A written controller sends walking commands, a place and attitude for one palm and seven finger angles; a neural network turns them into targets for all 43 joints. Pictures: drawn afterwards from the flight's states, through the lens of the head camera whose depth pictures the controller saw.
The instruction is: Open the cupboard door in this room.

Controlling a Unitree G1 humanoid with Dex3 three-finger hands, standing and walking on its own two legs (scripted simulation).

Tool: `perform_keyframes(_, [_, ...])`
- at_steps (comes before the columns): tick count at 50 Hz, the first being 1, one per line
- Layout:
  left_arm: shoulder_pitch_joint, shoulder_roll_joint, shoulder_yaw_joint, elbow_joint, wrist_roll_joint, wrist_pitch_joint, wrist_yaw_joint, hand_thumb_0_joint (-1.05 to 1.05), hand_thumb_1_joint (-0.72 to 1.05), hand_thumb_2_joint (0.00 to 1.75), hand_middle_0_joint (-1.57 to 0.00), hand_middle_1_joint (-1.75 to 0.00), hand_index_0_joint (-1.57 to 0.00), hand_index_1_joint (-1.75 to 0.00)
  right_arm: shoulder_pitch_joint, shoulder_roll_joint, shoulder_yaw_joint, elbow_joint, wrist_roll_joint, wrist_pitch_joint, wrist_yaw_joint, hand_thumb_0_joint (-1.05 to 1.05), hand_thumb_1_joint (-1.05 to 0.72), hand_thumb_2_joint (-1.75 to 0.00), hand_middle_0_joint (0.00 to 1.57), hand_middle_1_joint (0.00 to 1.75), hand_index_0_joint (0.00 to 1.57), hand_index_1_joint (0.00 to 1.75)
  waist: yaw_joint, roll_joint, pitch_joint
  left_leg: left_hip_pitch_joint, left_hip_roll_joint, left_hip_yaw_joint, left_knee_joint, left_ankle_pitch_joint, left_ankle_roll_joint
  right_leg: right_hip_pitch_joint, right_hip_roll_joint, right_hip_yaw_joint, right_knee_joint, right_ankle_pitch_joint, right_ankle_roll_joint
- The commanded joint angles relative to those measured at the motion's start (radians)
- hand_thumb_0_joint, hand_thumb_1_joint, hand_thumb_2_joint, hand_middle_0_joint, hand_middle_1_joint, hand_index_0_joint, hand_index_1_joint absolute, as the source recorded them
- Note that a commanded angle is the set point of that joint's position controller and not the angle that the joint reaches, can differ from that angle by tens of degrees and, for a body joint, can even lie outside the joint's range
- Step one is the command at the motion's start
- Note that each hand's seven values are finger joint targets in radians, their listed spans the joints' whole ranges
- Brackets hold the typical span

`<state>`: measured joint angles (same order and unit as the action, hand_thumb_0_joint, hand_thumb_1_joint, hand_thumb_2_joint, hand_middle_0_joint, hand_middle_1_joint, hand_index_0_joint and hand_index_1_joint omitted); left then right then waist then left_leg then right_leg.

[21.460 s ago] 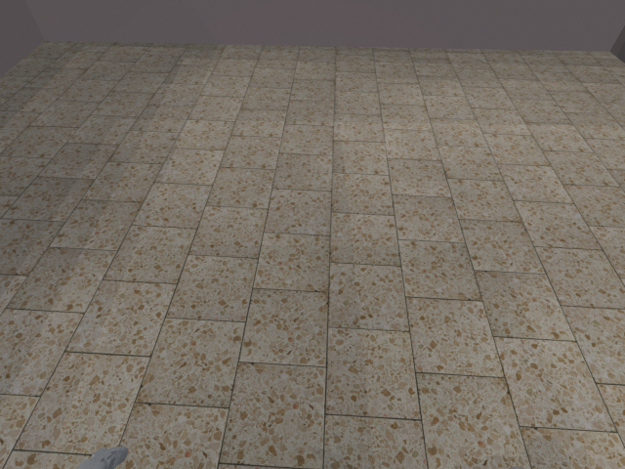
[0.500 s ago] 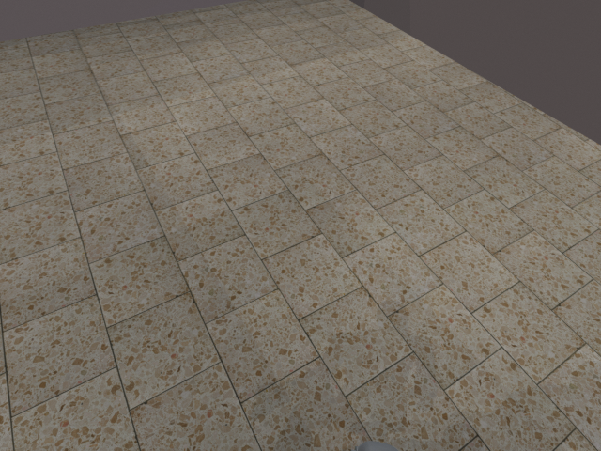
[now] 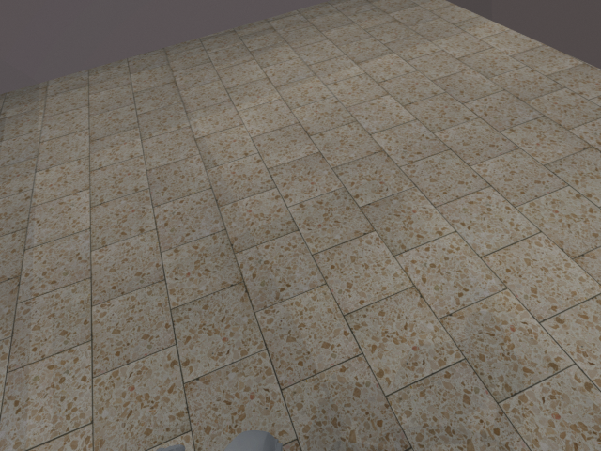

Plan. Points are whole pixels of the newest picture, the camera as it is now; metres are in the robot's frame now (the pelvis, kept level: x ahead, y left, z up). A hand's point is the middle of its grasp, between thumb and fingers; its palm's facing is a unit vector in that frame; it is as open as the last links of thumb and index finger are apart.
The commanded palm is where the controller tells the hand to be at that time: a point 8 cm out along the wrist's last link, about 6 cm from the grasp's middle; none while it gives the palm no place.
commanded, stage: turn or walk to find it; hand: left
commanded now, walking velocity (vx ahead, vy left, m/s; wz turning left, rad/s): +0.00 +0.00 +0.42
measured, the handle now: out of the picture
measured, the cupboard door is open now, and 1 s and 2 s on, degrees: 0 0 0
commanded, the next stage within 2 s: stand and wait in 1.48 s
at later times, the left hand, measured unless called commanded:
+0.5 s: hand out of the picture -0.04 +0.27 -0.18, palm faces +0.29 -0.93 -0.24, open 7.4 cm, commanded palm none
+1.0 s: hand out of the picture +0.02 +0.20 -0.14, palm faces +0.41 -0.87 -0.29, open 7.4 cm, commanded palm none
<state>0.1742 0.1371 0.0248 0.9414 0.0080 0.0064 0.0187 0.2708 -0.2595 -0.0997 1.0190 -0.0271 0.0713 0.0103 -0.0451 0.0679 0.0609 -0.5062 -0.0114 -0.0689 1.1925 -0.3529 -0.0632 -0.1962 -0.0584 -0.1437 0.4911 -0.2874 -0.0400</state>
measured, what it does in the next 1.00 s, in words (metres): steps on the spot, turning left: left foot, then right foot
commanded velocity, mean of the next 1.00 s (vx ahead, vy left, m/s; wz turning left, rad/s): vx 0.00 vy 0.00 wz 0.42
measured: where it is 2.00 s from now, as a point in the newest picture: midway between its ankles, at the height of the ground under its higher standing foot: outside the picture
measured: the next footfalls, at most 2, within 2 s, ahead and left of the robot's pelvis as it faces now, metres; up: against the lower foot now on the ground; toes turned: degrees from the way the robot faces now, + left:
left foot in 0.32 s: -0.01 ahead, +0.15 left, +0.00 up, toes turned +13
right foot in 0.84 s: +0.07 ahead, -0.07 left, +0.00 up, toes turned +17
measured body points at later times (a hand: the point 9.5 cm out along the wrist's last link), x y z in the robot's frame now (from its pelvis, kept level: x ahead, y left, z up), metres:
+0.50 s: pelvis -0.01 +0.06 +0.00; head +0.02 +0.09 +0.44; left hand -0.05 +0.32 -0.16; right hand +0.16 -0.15 -0.13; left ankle -0.05 +0.14 -0.74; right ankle -0.01 -0.10 -0.66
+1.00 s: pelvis +0.00 -0.01 +0.00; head +0.05 -0.05 +0.44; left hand +0.00 +0.25 -0.12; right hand +0.11 -0.24 -0.18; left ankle -0.10 +0.12 -0.64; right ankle +0.03 -0.08 -0.74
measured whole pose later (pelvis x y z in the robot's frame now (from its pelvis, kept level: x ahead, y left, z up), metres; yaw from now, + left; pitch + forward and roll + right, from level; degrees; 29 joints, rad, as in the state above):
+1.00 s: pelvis +0.00 -0.01 +0.00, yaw +25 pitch +0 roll +3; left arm 0.15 0.14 0.02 0.92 0.01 0.00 0.02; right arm 0.26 -0.26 -0.10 1.02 -0.03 0.07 0.01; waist -0.04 0.07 0.07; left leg -0.48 -0.03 -0.07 1.16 -0.39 -0.05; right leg -0.23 -0.06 -0.13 0.52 -0.28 -0.05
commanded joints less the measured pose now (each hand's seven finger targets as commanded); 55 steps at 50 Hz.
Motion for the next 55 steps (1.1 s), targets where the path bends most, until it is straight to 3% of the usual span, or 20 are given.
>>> perform_keyframes(1, [0.052, 0.189, 0.052, -0.051, 0.008, -0.024, 0.015, 0.00, 0.90, 0.90, -0.20, -0.30, -0.20, -0.30, -0.020, -0.046, -0.006, -0.057, 0.002, -0.007, -0.003, 0.00, -0.90, -0.90, 0.20, 0.30, 0.20, 0.30, 0.050, -0.244, 0.002, -0.068, 0.043, 0.004, 0.012, 0.018, -0.016, 0.039, -0.253, 0.171, -0.210, 0.211, -0.059])
perform_keyframes(4, [0.081, 0.209, 0.061, -0.039, 0.015, -0.023, 0.017, 0.00, 0.90, 0.90, -0.20, -0.30, -0.20, -0.30, -0.065, -0.034, 0.004, -0.067, 0.004, -0.012, -0.003, 0.00, -0.90, -0.90, 0.20, 0.30, 0.20, 0.30, 0.064, -0.217, -0.015, -0.053, 0.057, 0.031, -0.104, -0.039, -0.022, 0.095, -0.281, 0.151, -0.180, 0.295, -0.083])
perform_keyframes(9, [0.145, 0.253, 0.072, -0.008, 0.024, -0.014, 0.012, 0.00, 0.90, 0.90, -0.20, -0.30, -0.20, -0.30, -0.151, -0.016, 0.028, -0.096, 0.016, -0.030, -0.005, 0.00, -0.90, -0.90, 0.20, 0.30, 0.20, 0.30, 0.106, -0.268, -0.062, 0.049, 0.045, 0.110, -0.370, -0.115, -0.006, 0.153, -0.300, 0.109, -0.094, 0.521, -0.106])
perform_keyframes(12, [0.131, 0.269, 0.077, 0.003, 0.024, -0.009, 0.009, 0.00, 0.90, 0.90, -0.20, -0.30, -0.20, -0.30, -0.132, -0.019, 0.031, -0.098, 0.021, -0.040, -0.008, 0.00, -0.90, -0.90, 0.20, 0.30, 0.20, 0.30, 0.090, -0.278, -0.091, 0.142, 0.033, 0.142, -0.523, -0.078, 0.011, 0.147, -0.305, 0.090, -0.037, 0.547, -0.091])
perform_keyframes(14, [0.105, 0.270, 0.076, -0.001, 0.014, -0.003, 0.008, 0.00, 0.90, 0.90, -0.20, -0.30, -0.20, -0.30, -0.078, -0.041, 0.029, -0.088, 0.019, -0.051, -0.006, 0.00, -0.90, -0.90, 0.20, 0.30, 0.20, 0.30, 0.048, -0.235, -0.120, 0.301, 0.028, 0.154, -0.731, 0.113, 0.025, 0.070, -0.274, 0.024, 0.056, 0.468, -0.023])
perform_keyframes(15, [0.105, 0.245, 0.071, -0.008, 0.005, 0.003, 0.006, 0.00, 0.90, 0.90, -0.20, -0.30, -0.20, -0.30, -0.039, -0.089, 0.018, -0.081, 0.017, -0.062, -0.005, 0.00, -0.90, -0.90, 0.20, 0.30, 0.20, 0.30, 0.022, -0.118, -0.163, 0.455, 0.091, 0.079, -0.821, 0.282, 0.049, -0.037, -0.229, -0.023, 0.182, 0.340, 0.028])
perform_keyframes(16, [0.115, 0.182, 0.057, -0.038, -0.001, 0.009, 0.001, 0.00, 0.90, 0.90, -0.20, -0.30, -0.20, -0.30, -0.006, -0.190, -0.004, -0.081, 0.009, -0.069, -0.009, 0.00, -0.90, -0.90, 0.20, 0.30, 0.20, 0.30, 0.004, 0.167, -0.179, 0.611, 0.336, -0.239, -0.830, 0.625, 0.157, -0.307, -0.095, -0.058, 0.374, -0.153, 0.102])
perform_keyframes(17, [0.046, 0.166, 0.038, -0.057, 0.007, 0.018, 0.005, 0.00, 0.90, 0.90, -0.20, -0.30, -0.20, -0.30, 0.039, -0.231, -0.013, -0.066, 0.016, -0.056, -0.015, 0.00, -0.90, -0.90, 0.20, 0.30, 0.20, 0.30, -0.022, 0.183, -0.161, 0.552, 0.422, -0.261, -0.829, 0.801, 0.234, -0.331, -0.066, 0.023, 0.497, -0.379, 0.110])
perform_keyframes(18, [0.031, 0.177, 0.043, -0.054, 0.009, 0.027, 0.008, 0.00, 0.90, 0.90, -0.20, -0.30, -0.20, -0.30, 0.022, -0.207, -0.006, -0.062, 0.011, -0.055, -0.023, 0.00, -0.90, -0.90, 0.20, 0.30, 0.20, 0.30, -0.016, 0.127, -0.138, 0.515, 0.411, -0.219, -0.825, 0.784, 0.261, -0.334, -0.077, 0.076, 0.558, -0.352, 0.104])
perform_keyframes(19, [0.014, 0.177, 0.046, -0.039, 0.009, 0.033, 0.009, 0.00, 0.90, 0.90, -0.20, -0.30, -0.20, -0.30, -0.021, -0.183, 0.001, -0.068, 0.009, -0.059, -0.033, 0.00, -0.90, -0.90, 0.20, 0.30, 0.20, 0.30, -0.008, 0.176, -0.097, 0.458, 0.359, -0.202, -0.840, 0.742, 0.244, -0.341, -0.080, 0.105, 0.585, -0.297, 0.110])
perform_keyframes(23, [0.041, 0.192, 0.055, -0.003, 0.008, 0.029, -0.007, 0.00, 0.90, 0.90, -0.20, -0.30, -0.20, -0.30, -0.103, -0.133, 0.020, -0.095, 0.011, -0.067, -0.038, 0.00, -0.90, -0.90, 0.20, 0.30, 0.20, 0.30, 0.043, 0.086, -0.047, 0.422, 0.245, -0.107, -0.838, 0.704, 0.202, -0.340, -0.055, 0.111, 0.647, -0.134, 0.122])
perform_keyframes(34, [-0.084, 0.164, 0.041, -0.075, 0.002, 0.023, 0.000, 0.00, 0.90, 0.90, -0.20, -0.30, -0.20, -0.30, -0.013, -0.130, 0.000, -0.090, 0.003, -0.065, -0.033, 0.00, -0.90, -0.90, 0.20, 0.30, 0.20, 0.30, 0.004, 0.076, -0.072, 0.427, 0.244, -0.236, -0.811, 0.682, 0.244, -0.294, -0.016, 0.124, 0.417, -0.173, 0.134])
perform_keyframes(39, [0.001, 0.160, 0.044, -0.062, -0.007, 0.006, 0.001, 0.00, 0.90, 0.90, -0.20, -0.30, -0.20, -0.30, -0.050, -0.127, -0.006, -0.101, 0.003, -0.057, -0.031, 0.00, -0.90, -0.90, 0.20, 0.30, 0.20, 0.30, 0.049, 0.079, -0.115, 0.303, 0.188, -0.266, -0.735, 0.622, 0.203, -0.050, 0.031, 0.095, 0.081, -0.025, 0.110])
perform_keyframes(40, [0.048, 0.174, 0.047, -0.049, -0.006, -0.002, 0.002, 0.00, 0.90, 0.90, -0.20, -0.30, -0.20, -0.30, -0.061, -0.120, -0.006, -0.104, 0.009, -0.057, -0.029, 0.00, -0.90, -0.90, 0.20, 0.30, 0.20, 0.30, 0.076, 0.046, -0.132, 0.247, 0.152, -0.242, -0.692, 0.515, 0.166, 0.056, 0.014, 0.092, -0.056, 0.100, 0.107])
perform_keyframes(41, [0.085, 0.226, 0.056, -0.040, 0.003, -0.015, 0.008, 0.00, 0.90, 0.90, -0.20, -0.30, -0.20, -0.30, -0.042, -0.075, -0.002, -0.105, 0.018, -0.060, -0.023, 0.00, -0.90, -0.90, 0.20, 0.30, 0.20, 0.30, 0.086, -0.079, -0.162, 0.114, 0.087, -0.185, -0.605, 0.296, 0.108, 0.219, -0.099, 0.189, -0.137, 0.186, 0.082])
perform_keyframes(42, [0.118, 0.315, 0.074, -0.037, 0.017, -0.023, 0.017, 0.00, 0.90, 0.90, -0.20, -0.30, -0.20, -0.30, -0.039, -0.012, 0.010, -0.128, 0.021, -0.061, -0.017, 0.00, -0.90, -0.90, 0.20, 0.30, 0.20, 0.30, 0.103, -0.359, -0.170, -0.061, -0.059, -0.018, -0.380, -0.148, 0.038, 0.309, -0.354, 0.441, -0.158, 0.360, -0.022])
perform_keyframes(43, [0.122, 0.322, 0.069, -0.046, 0.010, -0.017, 0.016, 0.00, 0.90, 0.90, -0.20, -0.30, -0.20, -0.30, -0.057, -0.056, -0.003, -0.134, 0.015, -0.046, -0.023, 0.00, -0.90, -0.90, 0.20, 0.30, 0.20, 0.30, 0.104, -0.301, -0.140, -0.033, -0.041, -0.028, -0.193, -0.279, 0.037, 0.151, -0.444, 0.462, -0.172, 0.415, -0.108])
perform_keyframes(45, [-0.006, 0.254, 0.067, -0.075, 0.005, -0.017, 0.019, 0.00, 0.90, 0.90, -0.20, -0.30, -0.20, -0.30, -0.022, -0.063, -0.012, -0.083, 0.005, -0.021, -0.016, 0.00, -0.90, -0.90, 0.20, 0.30, 0.20, 0.30, 0.048, -0.246, -0.034, -0.030, -0.002, -0.059, 0.000, -0.152, 0.035, -0.015, -0.345, 0.374, -0.231, 0.150, -0.097])
perform_keyframes(48, [-0.042, 0.188, 0.047, -0.089, 0.003, -0.022, 0.013, 0.00, 0.90, 0.90, -0.20, -0.30, -0.20, -0.30, 0.031, -0.037, -0.007, -0.043, 0.003, -0.014, -0.001, 0.00, -0.90, -0.90, 0.20, 0.30, 0.20, 0.30, 0.016, -0.218, -0.013, -0.040, 0.019, -0.013, 0.056, 0.003, 0.014, -0.004, -0.230, 0.180, -0.204, 0.214, -0.028])
perform_keyframes(55, [0.087, 0.195, 0.054, -0.044, 0.008, -0.029, 0.017, 0.00, 0.90, 0.90, -0.20, -0.30, -0.20, -0.30, -0.029, -0.042, 0.000, -0.048, 0.004, -0.008, -0.004, 0.00, -0.90, -0.90, 0.20, 0.30, 0.20, 0.30, 0.058, -0.219, -0.042, -0.066, 0.052, 0.008, -0.004, 0.013, -0.020, 0.111, -0.271, 0.142, -0.190, 0.318, -0.056])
